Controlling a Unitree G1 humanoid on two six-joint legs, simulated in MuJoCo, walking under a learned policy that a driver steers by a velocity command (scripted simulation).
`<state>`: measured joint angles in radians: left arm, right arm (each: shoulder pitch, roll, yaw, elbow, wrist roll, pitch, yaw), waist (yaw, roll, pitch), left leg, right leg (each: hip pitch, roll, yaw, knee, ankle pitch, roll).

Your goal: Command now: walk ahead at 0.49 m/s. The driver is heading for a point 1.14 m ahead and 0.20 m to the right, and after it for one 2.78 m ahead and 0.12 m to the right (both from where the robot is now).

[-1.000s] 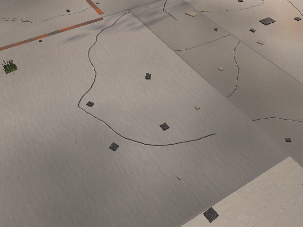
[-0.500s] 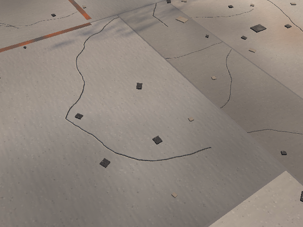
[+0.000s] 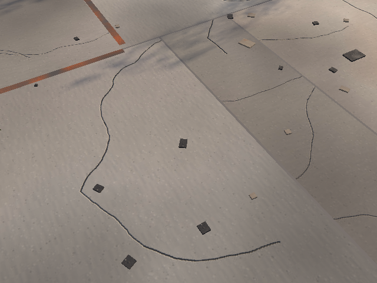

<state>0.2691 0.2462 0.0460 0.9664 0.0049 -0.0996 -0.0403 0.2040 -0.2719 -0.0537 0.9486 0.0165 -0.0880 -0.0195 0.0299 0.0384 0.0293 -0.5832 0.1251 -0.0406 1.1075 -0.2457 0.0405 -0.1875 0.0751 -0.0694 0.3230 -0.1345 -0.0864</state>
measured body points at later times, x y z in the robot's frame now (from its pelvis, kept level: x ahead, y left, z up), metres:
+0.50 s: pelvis +0.29 +0.07 +0.00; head +0.32 +0.08 +0.45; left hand +0.36 +0.35 -0.14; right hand +0.38 -0.20 -0.13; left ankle +0.33 +0.16 -0.74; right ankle +0.24 -0.08 -0.66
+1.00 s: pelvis +0.52 +0.01 -0.01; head +0.55 +0.00 +0.44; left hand +0.65 +0.26 -0.13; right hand +0.57 -0.26 -0.16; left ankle +0.45 +0.16 -0.68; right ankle +0.62 -0.07 -0.74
